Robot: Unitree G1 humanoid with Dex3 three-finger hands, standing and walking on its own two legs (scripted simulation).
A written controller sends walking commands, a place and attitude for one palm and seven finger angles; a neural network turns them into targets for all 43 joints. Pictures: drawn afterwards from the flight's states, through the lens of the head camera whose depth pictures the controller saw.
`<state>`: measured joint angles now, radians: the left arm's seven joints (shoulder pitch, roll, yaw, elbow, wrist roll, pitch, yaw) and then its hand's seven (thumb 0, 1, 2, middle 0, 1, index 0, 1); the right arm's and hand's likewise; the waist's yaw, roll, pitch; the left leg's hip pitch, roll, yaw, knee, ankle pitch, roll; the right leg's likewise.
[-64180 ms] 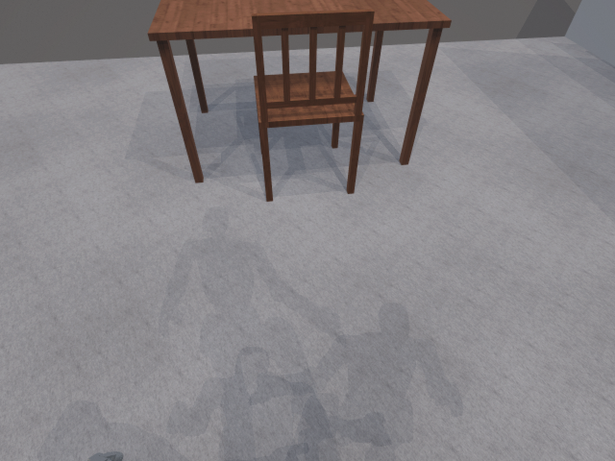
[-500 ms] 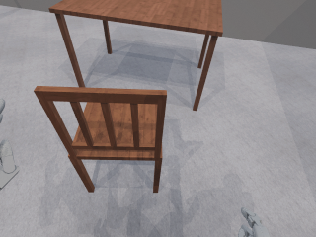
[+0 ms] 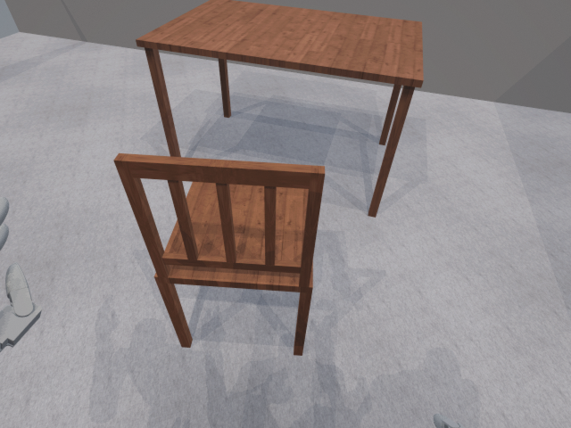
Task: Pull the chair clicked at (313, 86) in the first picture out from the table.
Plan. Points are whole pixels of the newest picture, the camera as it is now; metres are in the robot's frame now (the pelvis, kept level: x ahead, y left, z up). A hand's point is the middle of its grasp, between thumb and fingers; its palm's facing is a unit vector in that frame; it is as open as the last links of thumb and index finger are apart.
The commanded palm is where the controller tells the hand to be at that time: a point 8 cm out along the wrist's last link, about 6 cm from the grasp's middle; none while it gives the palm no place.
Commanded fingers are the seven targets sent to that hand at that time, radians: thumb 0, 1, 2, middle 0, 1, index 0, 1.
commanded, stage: stop stepping back and stand still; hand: left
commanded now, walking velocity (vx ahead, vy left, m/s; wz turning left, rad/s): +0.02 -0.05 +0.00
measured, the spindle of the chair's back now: (227, 224) +0.58 +0.18 -0.11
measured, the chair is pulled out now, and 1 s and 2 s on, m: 0.68 0.68 0.68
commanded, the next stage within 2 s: let the arm hang, fingers relaxed in 0.26 s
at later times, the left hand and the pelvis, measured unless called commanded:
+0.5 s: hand (123, 374) +0.20 +0.25 -0.04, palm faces +0.20 -0.89 -0.41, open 7.4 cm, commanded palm none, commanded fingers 0.00 0.90 0.90 -0.20 -0.30 -0.20 -0.30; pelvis +0.02 +0.00 +0.00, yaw +1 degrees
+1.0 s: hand out of the picture -0.01 +0.18 -0.16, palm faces +0.03 -0.97 -0.25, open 7.3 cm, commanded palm none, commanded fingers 0.00 0.90 0.90 -0.20 -0.30 -0.20 -0.30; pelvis +0.01 -0.01 +0.00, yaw +1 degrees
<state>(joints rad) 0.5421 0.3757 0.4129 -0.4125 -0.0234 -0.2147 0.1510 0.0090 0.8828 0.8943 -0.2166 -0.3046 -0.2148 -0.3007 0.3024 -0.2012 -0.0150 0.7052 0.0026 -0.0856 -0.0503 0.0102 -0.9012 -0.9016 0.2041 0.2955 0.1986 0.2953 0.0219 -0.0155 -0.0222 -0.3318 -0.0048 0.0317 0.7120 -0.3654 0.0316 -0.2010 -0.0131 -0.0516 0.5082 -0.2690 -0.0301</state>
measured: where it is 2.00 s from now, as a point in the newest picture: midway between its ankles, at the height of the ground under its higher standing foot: outside the picture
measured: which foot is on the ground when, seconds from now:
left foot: down 0.00-1.00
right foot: down 0.00-1.00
